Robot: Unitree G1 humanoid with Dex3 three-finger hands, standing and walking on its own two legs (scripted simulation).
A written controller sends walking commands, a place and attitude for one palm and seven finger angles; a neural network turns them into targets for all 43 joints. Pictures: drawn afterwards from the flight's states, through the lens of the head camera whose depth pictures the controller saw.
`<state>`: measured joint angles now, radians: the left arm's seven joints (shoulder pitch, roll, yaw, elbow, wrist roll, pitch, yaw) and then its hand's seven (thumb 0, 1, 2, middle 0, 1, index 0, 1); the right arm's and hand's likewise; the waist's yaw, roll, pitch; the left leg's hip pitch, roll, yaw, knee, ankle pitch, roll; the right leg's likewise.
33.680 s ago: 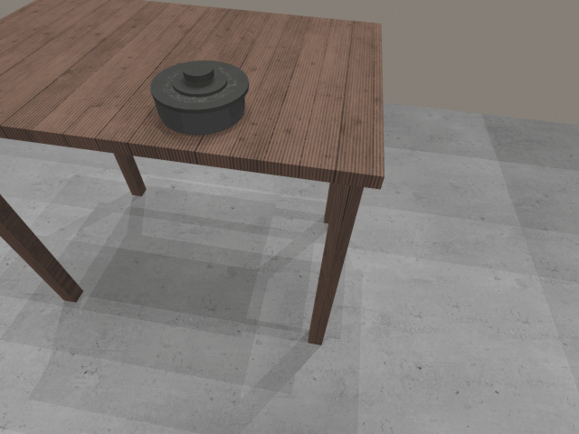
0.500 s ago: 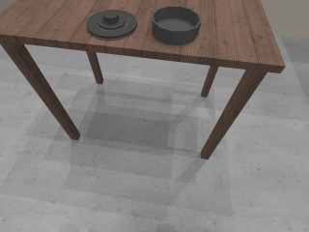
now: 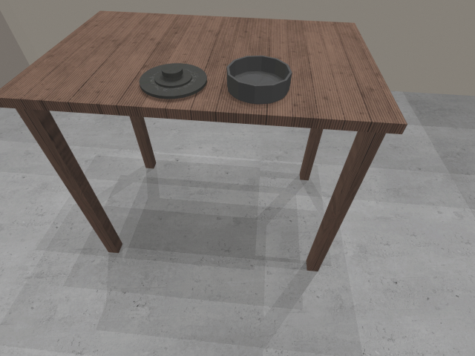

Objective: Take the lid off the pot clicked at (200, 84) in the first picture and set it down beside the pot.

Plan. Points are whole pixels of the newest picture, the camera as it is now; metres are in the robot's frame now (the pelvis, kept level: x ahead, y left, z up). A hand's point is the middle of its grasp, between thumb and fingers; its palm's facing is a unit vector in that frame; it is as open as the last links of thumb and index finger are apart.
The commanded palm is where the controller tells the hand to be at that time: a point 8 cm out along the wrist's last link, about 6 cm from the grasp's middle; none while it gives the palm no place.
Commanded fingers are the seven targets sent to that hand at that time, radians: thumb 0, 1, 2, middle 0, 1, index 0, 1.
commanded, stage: stop stepping back and stand still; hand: left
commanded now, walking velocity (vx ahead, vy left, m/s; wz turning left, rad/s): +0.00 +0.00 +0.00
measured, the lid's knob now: (172, 70) +0.77 +0.20 +0.11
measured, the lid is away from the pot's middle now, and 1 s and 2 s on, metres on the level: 0.23 0.23 0.23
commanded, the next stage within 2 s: let the arm hang, fingers relaxed in 0.02 s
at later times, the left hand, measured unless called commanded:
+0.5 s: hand out of the picture -0.02 +0.16 -0.18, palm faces +0.06 -0.98 -0.17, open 7.3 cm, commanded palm none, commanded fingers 0.00 0.90 0.90 -0.20 -0.30 -0.20 -0.30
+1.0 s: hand out of the picture +0.02 +0.17 -0.18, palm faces +0.06 -0.98 -0.21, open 7.3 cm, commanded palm none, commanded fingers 0.00 0.90 0.90 -0.20 -0.30 -0.20 -0.30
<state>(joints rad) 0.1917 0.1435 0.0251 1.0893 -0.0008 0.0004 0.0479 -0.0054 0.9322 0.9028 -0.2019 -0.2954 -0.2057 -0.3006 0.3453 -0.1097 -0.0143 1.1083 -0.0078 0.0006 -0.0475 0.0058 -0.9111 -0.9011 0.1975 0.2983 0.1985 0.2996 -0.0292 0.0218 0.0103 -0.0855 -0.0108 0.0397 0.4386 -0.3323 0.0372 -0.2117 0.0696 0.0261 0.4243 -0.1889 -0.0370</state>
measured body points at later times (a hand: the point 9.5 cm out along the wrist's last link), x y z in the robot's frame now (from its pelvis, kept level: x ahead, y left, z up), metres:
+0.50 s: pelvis +0.00 +0.01 +0.00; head +0.00 +0.01 +0.45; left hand -0.02 +0.22 -0.16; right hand -0.05 -0.20 -0.16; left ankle -0.06 +0.09 -0.74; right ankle +0.02 -0.10 -0.74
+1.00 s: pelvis +0.00 +0.00 +0.00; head +0.01 -0.01 +0.45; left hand +0.02 +0.22 -0.16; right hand -0.02 -0.23 -0.16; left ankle -0.06 +0.09 -0.74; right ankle +0.02 -0.10 -0.74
